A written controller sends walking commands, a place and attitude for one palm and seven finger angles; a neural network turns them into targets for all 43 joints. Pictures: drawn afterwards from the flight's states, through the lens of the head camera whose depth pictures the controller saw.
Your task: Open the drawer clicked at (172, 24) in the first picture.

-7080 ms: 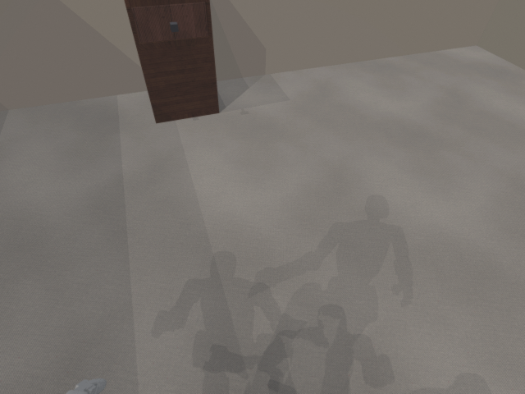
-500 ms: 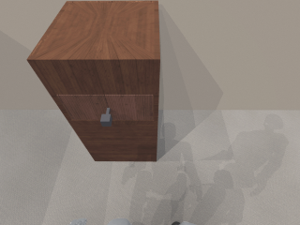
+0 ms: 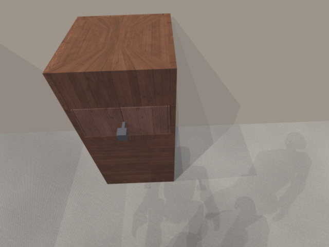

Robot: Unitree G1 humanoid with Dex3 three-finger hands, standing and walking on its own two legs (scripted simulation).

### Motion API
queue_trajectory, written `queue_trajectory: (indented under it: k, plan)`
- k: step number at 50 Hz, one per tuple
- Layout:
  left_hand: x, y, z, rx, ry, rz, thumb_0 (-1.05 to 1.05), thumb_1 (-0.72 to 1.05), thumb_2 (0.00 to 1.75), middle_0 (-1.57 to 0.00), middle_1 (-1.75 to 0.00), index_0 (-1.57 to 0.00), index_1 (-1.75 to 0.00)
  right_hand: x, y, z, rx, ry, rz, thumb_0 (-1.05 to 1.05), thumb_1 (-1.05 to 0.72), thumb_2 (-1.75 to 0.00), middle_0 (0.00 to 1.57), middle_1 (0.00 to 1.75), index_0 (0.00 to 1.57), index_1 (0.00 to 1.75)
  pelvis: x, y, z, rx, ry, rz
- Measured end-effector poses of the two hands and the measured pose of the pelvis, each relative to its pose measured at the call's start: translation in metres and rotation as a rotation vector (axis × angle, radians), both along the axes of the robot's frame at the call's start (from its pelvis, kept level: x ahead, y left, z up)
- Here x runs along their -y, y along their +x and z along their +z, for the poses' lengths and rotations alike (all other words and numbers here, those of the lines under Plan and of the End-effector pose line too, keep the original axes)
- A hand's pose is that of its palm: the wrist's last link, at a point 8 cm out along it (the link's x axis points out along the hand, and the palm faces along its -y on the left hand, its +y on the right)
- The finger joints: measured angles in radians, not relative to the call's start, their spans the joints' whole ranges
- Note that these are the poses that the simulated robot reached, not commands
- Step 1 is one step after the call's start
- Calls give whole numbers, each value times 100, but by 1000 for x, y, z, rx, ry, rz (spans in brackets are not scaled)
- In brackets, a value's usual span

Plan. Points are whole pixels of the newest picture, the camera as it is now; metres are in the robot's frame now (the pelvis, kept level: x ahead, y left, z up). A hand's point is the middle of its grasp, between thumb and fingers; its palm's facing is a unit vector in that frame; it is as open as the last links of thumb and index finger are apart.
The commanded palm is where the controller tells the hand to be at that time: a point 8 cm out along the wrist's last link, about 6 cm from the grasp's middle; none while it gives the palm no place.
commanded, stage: come to a stop and stand still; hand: left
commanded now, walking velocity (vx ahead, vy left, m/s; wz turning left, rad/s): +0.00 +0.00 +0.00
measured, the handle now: (123, 130) +0.56 +0.21 -0.16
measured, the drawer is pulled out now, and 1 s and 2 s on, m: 0.00 0.00 0.00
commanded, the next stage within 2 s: look again from close up in 0.38 s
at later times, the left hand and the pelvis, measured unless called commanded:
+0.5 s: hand out of the picture -0.03 +0.14 -0.17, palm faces +0.03 -0.98 -0.18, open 7.3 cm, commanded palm none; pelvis -0.01 -0.02 +0.00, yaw +0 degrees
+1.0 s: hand out of the picture +0.01 +0.19 -0.18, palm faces +0.02 -0.98 -0.19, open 7.3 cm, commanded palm none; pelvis +0.00 +0.01 -0.01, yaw -1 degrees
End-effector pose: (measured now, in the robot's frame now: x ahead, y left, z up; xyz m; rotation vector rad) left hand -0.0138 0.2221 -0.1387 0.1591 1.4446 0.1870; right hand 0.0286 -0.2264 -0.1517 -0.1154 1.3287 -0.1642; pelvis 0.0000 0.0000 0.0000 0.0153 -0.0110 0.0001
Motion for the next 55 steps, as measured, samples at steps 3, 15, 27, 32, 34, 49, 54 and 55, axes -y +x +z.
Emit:
queue_trajectory:
  k: [3, 15, 27, 32, 34, 49, 54, 55]
  plan:
    - [10, 1, -1, 27, -11, -7, 0, 91, 90, -20, -30, -20, -30, 3, -16, 0, -25, 7, -5, 0, -93, -90, 20, 30, 20, 30, 5, -4, 1, 14, 0, 0]
    - [28, -9, -6, 36, -34, -8, 1, 93, 90, -20, -30, -20, -30, 4, -77, 2, -152, 23, -26, 0, -91, -90, 20, 30, 20, 30, 20, -17, 2, 24, -6, 1]
    - [37, -18, -7, 19, -42, -19, 0, 91, 90, -20, -30, -20, -30, -3, -82, -1, -166, 44, -31, 0, -91, -90, 20, 30, 20, 30, 19, -14, -2, 2, -28, -7]
    - [25, -7, -14, 42, -44, -33, 1, 91, 90, -21, -30, -20, -30, -9, -57, -3, -78, 31, -16, 0, -91, -90, 20, 30, 20, 30, 9, -9, -7, -2, -34, 1]
    - [17, 0, -14, 61, -37, -29, 1, 92, 90, -21, -30, -20, -30, -11, -49, -3, -58, 17, -1, 1, -92, -90, 20, 30, 20, 30, 5, -6, -8, 1, -29, 1]
    - [-13, 23, -14, 116, -29, -38, 0, 92, 90, -20, -30, -20, -30, -16, -25, 6, -10, -32, 28, 1, -92, -90, 20, 30, 20, 30, -13, -1, -6, 8, -16, -10]
    - [-13, 13, -15, 82, -33, -38, 0, 91, 90, -20, -30, -20, -30, -17, -26, 7, -22, -32, 27, 1, -92, -90, 20, 30, 20, 30, -15, -2, -5, 3, -22, -11]
    - [-14, 21, -9, 104, -16, -85, 1, 91, 90, -20, -30, -20, -30, -16, -24, 9, 5, -37, 23, 1, -92, -90, 20, 30, 20, 30, -16, -3, -6, -2, -22, -15]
